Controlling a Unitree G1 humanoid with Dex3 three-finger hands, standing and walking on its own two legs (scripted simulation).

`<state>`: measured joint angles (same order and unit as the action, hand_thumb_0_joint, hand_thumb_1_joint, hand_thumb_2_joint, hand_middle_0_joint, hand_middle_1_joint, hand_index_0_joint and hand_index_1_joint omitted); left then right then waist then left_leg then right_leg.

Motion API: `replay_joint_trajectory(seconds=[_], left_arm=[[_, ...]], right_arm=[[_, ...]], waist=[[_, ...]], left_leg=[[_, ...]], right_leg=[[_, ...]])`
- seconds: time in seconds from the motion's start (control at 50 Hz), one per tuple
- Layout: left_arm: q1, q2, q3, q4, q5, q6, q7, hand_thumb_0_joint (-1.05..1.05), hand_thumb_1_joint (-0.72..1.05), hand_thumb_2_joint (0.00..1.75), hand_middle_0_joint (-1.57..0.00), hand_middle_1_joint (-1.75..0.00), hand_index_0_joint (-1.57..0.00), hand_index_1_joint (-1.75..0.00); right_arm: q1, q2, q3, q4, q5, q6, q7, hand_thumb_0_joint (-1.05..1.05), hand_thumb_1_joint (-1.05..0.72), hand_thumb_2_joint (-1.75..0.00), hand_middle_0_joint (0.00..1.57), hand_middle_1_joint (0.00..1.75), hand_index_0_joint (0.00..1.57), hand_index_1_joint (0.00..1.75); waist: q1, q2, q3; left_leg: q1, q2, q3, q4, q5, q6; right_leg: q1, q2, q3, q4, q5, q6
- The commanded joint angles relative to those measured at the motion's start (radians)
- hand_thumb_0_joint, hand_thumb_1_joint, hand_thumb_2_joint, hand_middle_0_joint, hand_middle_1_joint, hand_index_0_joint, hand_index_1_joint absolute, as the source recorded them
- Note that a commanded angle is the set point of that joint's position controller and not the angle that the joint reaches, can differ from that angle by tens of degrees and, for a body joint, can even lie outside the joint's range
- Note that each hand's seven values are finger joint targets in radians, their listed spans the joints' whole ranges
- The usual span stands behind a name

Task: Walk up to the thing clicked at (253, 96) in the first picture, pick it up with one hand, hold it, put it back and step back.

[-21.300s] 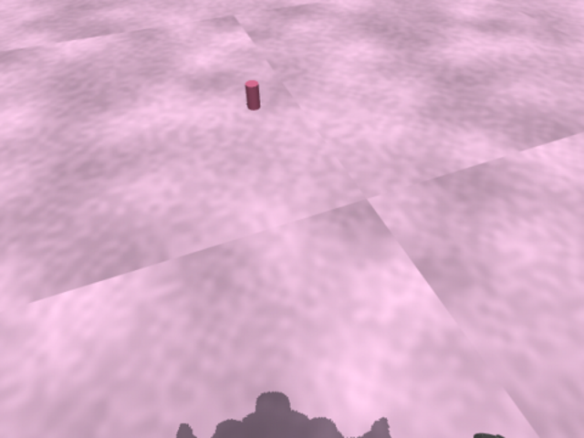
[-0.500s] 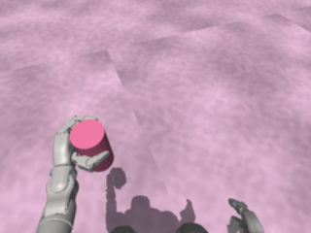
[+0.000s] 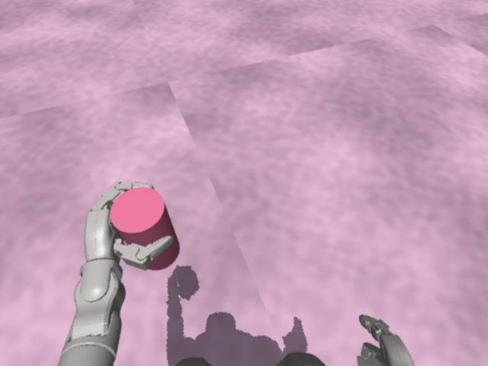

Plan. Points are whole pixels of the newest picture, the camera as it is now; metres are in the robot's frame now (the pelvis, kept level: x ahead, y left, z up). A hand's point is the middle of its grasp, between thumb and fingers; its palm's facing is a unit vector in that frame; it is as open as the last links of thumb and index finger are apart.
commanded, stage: hold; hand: left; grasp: from the side
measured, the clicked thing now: (149, 232) +0.33 +0.16 +0.01
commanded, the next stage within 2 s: crouch in 0.04 s
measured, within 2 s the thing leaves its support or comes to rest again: neither
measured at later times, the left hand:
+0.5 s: hand (150, 241) +0.33 +0.17 -0.03, palm faces +0.18 -0.98 -0.02, open 10.9 cm
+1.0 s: hand (165, 270) +0.37 +0.20 -0.28, palm faces +0.21 -0.98 -0.04, open 10.8 cm
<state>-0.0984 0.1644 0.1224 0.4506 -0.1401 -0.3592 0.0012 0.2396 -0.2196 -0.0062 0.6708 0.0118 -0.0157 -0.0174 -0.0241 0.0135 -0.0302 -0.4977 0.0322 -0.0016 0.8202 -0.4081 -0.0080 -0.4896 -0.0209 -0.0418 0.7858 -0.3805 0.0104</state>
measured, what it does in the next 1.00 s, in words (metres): lowers itself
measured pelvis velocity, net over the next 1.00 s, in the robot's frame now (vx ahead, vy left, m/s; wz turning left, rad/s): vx -0.06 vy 0.00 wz -0.03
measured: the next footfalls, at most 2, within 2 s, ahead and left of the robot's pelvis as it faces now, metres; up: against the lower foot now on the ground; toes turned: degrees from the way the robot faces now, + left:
none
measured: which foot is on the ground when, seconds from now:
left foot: down 0.00-1.00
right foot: down 0.00-1.00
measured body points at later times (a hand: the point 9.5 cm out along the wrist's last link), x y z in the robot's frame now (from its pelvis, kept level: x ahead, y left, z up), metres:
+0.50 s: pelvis -0.02 +0.00 -0.03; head +0.06 +0.02 +0.41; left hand +0.31 +0.22 -0.03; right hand +0.11 -0.25 -0.14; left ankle +0.01 +0.12 -0.71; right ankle +0.01 -0.13 -0.71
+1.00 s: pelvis -0.06 +0.00 -0.24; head +0.12 +0.02 +0.17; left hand +0.35 +0.25 -0.28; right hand +0.05 -0.26 -0.38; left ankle +0.01 +0.12 -0.71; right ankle +0.01 -0.13 -0.71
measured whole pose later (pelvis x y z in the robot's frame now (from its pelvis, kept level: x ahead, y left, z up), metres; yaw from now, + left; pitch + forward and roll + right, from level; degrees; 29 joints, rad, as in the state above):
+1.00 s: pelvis -0.06 +0.00 -0.24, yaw -2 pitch +33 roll -3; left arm -0.58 0.31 0.38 1.07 -0.10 -0.77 -0.05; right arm 0.12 -0.25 0.00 0.71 -0.08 -0.02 0.09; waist -0.10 0.00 -0.19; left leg -1.78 0.03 -0.06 1.89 -0.68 -0.01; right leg -1.77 -0.03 -0.05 1.84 -0.65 -0.01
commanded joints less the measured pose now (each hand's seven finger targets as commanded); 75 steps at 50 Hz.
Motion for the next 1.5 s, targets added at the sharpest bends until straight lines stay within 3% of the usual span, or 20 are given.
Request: replay_joint_trajectory(seconds=[0.0,0.06,0.16,0.34,0.48,0.6,0.64,0.72,0.76,0.88,0.94,0.96,1.02,1.06,1.14,1.18,1.22,1.24,1.36,1.48], left_arm=[[-0.345,0.133,0.047,-0.260,-0.010,-0.114,0.004,0.00,0.04,1.17,-1.19,-1.35,-1.20,-1.35],[-0.360,0.158,0.050,-0.331,-0.008,-0.123,-0.003,0.00,0.06,1.16,-1.18,-1.33,-1.19,-1.34],[-0.314,0.096,0.010,-0.226,-0.017,-0.110,-0.008,0.00,0.12,1.14,-1.19,-1.30,-1.21,-1.30],[-0.383,0.104,0.073,-0.097,0.004,-0.193,0.034,0.00,0.12,1.18,-1.19,-1.31,-1.20,-1.31],[-0.468,0.117,0.112,0.100,0.009,-0.349,0.009,0.00,0.09,1.18,-1.20,-1.32,-1.21,-1.33],[-0.647,0.228,0.149,0.118,0.017,-0.489,-0.009,0.00,0.06,1.14,-1.14,-1.26,-1.14,-1.27],[-0.662,0.237,0.162,0.174,0.017,-0.500,-0.017,0.00,0.05,1.14,-1.13,-1.24,-1.13,-1.25],[-0.691,0.310,0.249,0.208,0.009,-0.504,-0.013,0.00,0.05,1.16,-1.14,-1.26,-1.13,-1.28],[-0.675,0.264,0.239,0.239,-0.004,-0.496,-0.020,0.00,0.07,1.19,-1.14,-1.27,-1.14,-1.29],[-0.778,0.277,0.244,0.356,0.021,-0.510,-0.046,0.00,0.09,1.24,-1.21,-1.35,-1.21,-1.36],[-0.834,0.371,0.310,0.400,0.032,-0.525,-0.049,0.00,0.09,1.24,-1.22,-1.36,-1.23,-1.37],[-0.812,0.365,0.313,0.450,0.036,-0.525,-0.050,0.00,0.12,1.25,-1.21,-1.36,-1.22,-1.37],[-0.922,0.450,0.372,0.391,0.045,-0.558,-0.033,0.00,0.10,1.28,-1.22,-1.38,-1.23,-1.39],[-0.973,0.434,0.350,0.426,0.053,-0.568,-0.035,0.00,0.10,1.29,-1.22,-1.39,-1.23,-1.40],[-1.028,0.523,0.382,0.444,0.085,-0.571,-0.033,0.00,0.05,1.25,-1.19,-1.34,-1.19,-1.36],[-1.049,0.510,0.380,0.465,0.087,-0.567,-0.032,0.00,0.03,1.23,-1.19,-1.33,-1.18,-1.35],[-1.049,0.544,0.404,0.481,0.090,-0.557,-0.033,0.00,0.02,1.21,-1.16,-1.30,-1.16,-1.32],[-1.054,0.511,0.381,0.497,0.089,-0.551,-0.038,0.00,0.04,1.20,-1.17,-1.29,-1.17,-1.32],[-1.015,0.524,0.387,0.601,0.092,-0.527,-0.064,0.00,0.03,1.19,-1.18,-1.30,-1.18,-1.31],[-1.041,0.624,0.460,0.562,0.089,-0.542,-0.058,0.00,0.11,1.21,-1.19,-1.31,-1.19,-1.32]], right_arm=[[-0.045,-0.122,-0.043,-0.117,-0.008,-0.042,-0.011,0.00,-0.93,-0.91,0.20,0.30,0.20,0.30],[-0.044,-0.127,-0.049,-0.130,-0.005,-0.041,-0.007,0.00,-0.93,-0.91,0.20,0.30,0.20,0.30],[-0.049,-0.129,-0.045,-0.125,-0.005,-0.049,-0.003,0.00,-0.89,-0.91,0.20,0.30,0.20,0.30],[-0.044,-0.131,-0.060,-0.098,-0.022,-0.053,0.018,0.00,-0.88,-0.90,0.20,0.30,0.20,0.30],[-0.022,-0.143,-0.072,-0.076,-0.050,-0.066,0.047,0.00,-0.89,-0.91,0.20,0.30,0.20,0.30],[-0.027,-0.174,-0.070,-0.073,-0.069,-0.073,0.064,0.00,-0.89,-0.91,0.20,0.30,0.20,0.30],[-0.020,-0.192,-0.067,-0.075,-0.072,-0.064,0.067,0.00,-0.90,-0.91,0.20,0.30,0.20,0.30],[-0.003,-0.196,-0.067,-0.062,-0.080,-0.040,0.074,0.00,-0.92,-0.91,0.20,0.30,0.20,0.30],[-0.007,-0.208,-0.069,-0.068,-0.080,-0.034,0.080,0.00,-0.92,-0.92,0.20,0.30,0.20,0.30],[0.011,-0.210,-0.069,-0.017,-0.093,-0.026,0.093,0.00,-0.93,-0.92,0.20,0.30,0.20,0.30],[-0.001,-0.222,-0.062,-0.013,-0.102,-0.023,0.095,0.00,-0.92,-0.91,0.20,0.30,0.20,0.30],[-0.011,-0.223,-0.056,-0.014,-0.106,-0.023,0.097,0.00,-0.91,-0.91,0.20,0.30,0.20,0.30],[-0.005,-0.231,-0.047,-0.003,-0.114,-0.018,0.102,0.00,-0.92,-0.91,0.20,0.30,0.20,0.30],[-0.002,-0.228,-0.037,0.010,-0.122,-0.016,0.105,0.00,-0.93,-0.92,0.20,0.30,0.20,0.30],[0.002,-0.236,-0.028,0.031,-0.136,-0.008,0.105,0.00,-0.94,-0.92,0.20,0.30,0.20,0.30],[0.002,-0.243,-0.024,0.036,-0.141,-0.005,0.106,0.00,-0.94,-0.92,0.20,0.30,0.20,0.30],[0.002,-0.259,-0.019,0.037,-0.143,0.003,0.106,0.00,-0.94,-0.92,0.20,0.30,0.20,0.30],[-0.002,-0.256,-0.015,0.037,-0.143,0.003,0.105,0.00,-0.94,-0.92,0.20,0.30,0.20,0.30],[-0.005,-0.280,0.011,0.044,-0.153,0.013,0.107,0.00,-0.93,-0.92,0.20,0.30,0.20,0.30],[-0.007,-0.310,0.046,0.028,-0.167,0.028,0.112,0.00,-0.92,-0.91,0.20,0.30,0.20,0.30]], waist=[[-0.007,-0.008,-0.247],[0.009,0.037,-0.307],[-0.010,0.006,-0.247],[-0.018,-0.022,-0.195],[-0.047,0.008,-0.364],[-0.042,0.103,-0.608],[-0.045,0.108,-0.649],[-0.024,0.109,-0.737],[-0.041,0.093,-0.771],[-0.099,0.016,-0.751],[-0.086,0.037,-0.750],[-0.082,0.044,-0.746],[-0.076,0.118,-0.793],[-0.105,0.142,-0.798],[-0.109,0.177,-0.825],[-0.122,0.204,-0.805],[-0.124,0.240,-0.806],[-0.133,0.231,-0.782],[-0.167,0.176,-0.676],[-0.170,0.193,-0.664]], left_leg=[[0.092,-0.028,0.008,-0.113,0.227,0.017],[0.123,-0.027,0.004,-0.121,0.238,0.010],[0.096,-0.019,-0.009,-0.129,0.199,0.007],[-0.042,-0.020,-0.013,-0.051,0.114,0.012],[-0.248,-0.027,-0.032,0.211,0.118,0.013],[-0.450,-0.030,-0.046,0.472,0.077,0.015],[-0.487,-0.027,-0.060,0.519,0.105,0.011],[-0.629,-0.031,-0.048,0.623,0.113,0.015],[-0.660,-0.032,-0.052,0.669,0.143,0.017],[-0.911,-0.030,-0.052,0.847,0.029,0.032],[-0.971,-0.030,-0.051,0.895,-0.055,0.027],[-0.986,-0.029,-0.051,0.913,-0.054,0.023],[-0.999,-0.030,-0.051,0.959,-0.071,0.014],[-1.026,-0.029,-0.048,1.000,-0.086,0.013],[-1.086,-0.026,-0.028,1.070,-0.118,0.013],[-1.104,-0.026,-0.031,1.084,-0.146,0.009],[-1.088,-0.024,-0.041,1.095,-0.156,0.005],[-1.121,-0.024,-0.042,1.102,-0.180,0.005],[-1.249,-0.028,-0.047,1.192,-0.219,0.017],[-1.293,-0.026,-0.069,1.245,-0.212,0.015]], right_leg=[[0.107,0.019,0.008,-0.107,0.266,-0.010],[0.131,0.022,0.003,-0.099,0.262,-0.019],[0.088,0.032,-0.009,-0.099,0.215,-0.021],[-0.067,0.025,-0.007,-0.015,0.144,-0.023],[-0.320,0.029,-0.001,0.226,0.131,-0.032],[-0.587,0.029,0.019,0.473,0.066,-0.043],[-0.663,0.034,0.005,0.545,0.069,-0.049],[-0.668,0.026,0.037,0.628,0.092,-0.044],[-0.700,0.029,0.029,0.673,0.121,-0.044],[-0.854,0.029,0.034,0.796,0.042,-0.034],[-0.939,0.027,0.032,0.855,-0.056,-0.039],[-0.969,0.027,0.023,0.884,-0.067,-0.040],[-1.053,0.029,0.002,0.966,-0.092,-0.049],[-1.088,0.029,-0.002,1.005,-0.100,-0.048],[-1.114,0.029,0.008,1.060,-0.123,-0.044],[-1.170,0.030,-0.014,1.100,-0.139,-0.048],[-1.217,0.030,-0.037,1.141,-0.145,-0.051],[-1.235,0.031,-0.044,1.151,-0.161,-0.051],[-1.293,0.034,-0.070,1.207,-0.182,-0.040],[-1.307,0.037,-0.089,1.266,-0.164,-0.037]])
